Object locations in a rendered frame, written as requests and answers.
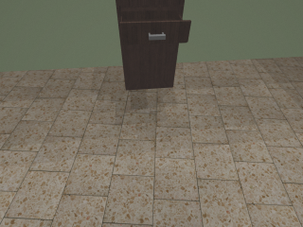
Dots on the drawer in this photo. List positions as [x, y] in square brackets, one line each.
[135, 26]

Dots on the cabinet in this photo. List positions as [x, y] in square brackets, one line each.
[148, 66]

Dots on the handle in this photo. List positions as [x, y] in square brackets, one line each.
[155, 37]

